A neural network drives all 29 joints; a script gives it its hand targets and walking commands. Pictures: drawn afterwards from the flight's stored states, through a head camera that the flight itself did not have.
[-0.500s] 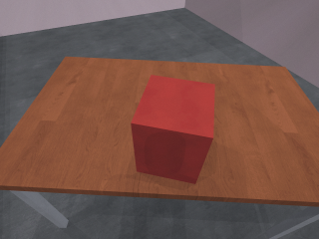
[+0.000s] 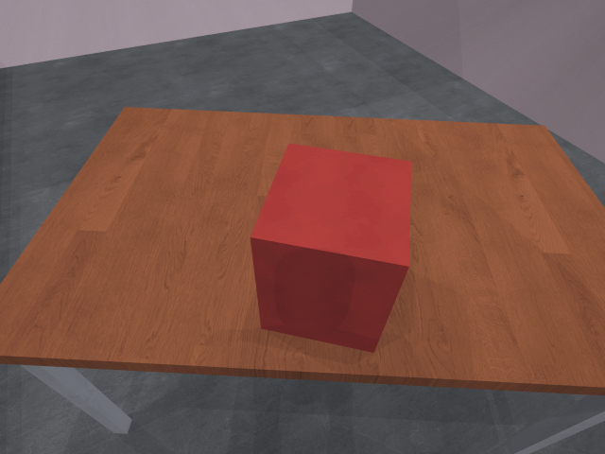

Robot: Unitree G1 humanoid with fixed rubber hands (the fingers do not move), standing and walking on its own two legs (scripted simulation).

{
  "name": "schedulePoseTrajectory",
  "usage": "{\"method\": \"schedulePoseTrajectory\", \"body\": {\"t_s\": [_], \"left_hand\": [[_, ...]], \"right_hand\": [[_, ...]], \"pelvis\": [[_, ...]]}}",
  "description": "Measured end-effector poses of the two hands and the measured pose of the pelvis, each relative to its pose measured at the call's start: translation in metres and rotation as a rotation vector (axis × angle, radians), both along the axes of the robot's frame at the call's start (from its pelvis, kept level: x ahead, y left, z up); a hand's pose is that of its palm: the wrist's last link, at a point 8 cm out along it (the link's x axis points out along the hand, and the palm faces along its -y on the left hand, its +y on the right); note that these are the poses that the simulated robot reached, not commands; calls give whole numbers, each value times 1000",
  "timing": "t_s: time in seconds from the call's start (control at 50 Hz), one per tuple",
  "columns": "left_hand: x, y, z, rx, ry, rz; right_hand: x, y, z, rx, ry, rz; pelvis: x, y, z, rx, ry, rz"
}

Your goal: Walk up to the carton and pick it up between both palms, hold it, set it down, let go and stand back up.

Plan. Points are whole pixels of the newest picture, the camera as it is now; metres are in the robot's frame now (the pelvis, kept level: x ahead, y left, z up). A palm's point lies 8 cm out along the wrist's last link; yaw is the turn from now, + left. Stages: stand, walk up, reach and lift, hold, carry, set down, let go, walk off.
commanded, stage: stand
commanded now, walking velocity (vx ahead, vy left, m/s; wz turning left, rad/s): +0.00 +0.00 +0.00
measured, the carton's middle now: (331, 249) +0.43 -0.03 -0.01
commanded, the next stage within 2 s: none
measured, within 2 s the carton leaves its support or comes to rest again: neither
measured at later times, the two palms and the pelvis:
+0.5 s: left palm out of the picture +0.06 +0.29 -0.13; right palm out of the picture +0.09 -0.30 -0.11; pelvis +0.01 +0.00 +0.00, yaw +0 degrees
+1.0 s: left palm out of the picture +0.07 +0.30 -0.12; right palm out of the picture +0.07 -0.30 -0.11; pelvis +0.01 +0.00 +0.00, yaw -1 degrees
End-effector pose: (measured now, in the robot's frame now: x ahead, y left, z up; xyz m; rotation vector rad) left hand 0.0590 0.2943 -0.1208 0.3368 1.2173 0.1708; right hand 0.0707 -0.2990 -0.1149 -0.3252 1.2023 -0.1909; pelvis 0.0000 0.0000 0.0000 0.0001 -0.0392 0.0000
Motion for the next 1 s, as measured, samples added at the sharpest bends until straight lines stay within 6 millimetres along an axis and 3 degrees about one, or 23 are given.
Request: {"method": "schedulePoseTrajectory", "body": {"t_s": [0.22,0.44,1.0], "left_hand": [[-1,5,1,8,4,19],[5,-7,-5,-28,0,8],[9,4,2,15,14,8]], "right_hand": [[8,2,0,-8,12,12],[16,2,4,-12,-16,12],[2,-5,0,-9,14,-29]], "pelvis": [[3,0,0,-2,2,-1],[7,1,1,-2,8,-6],[8,-3,1,1,9,-17]]}}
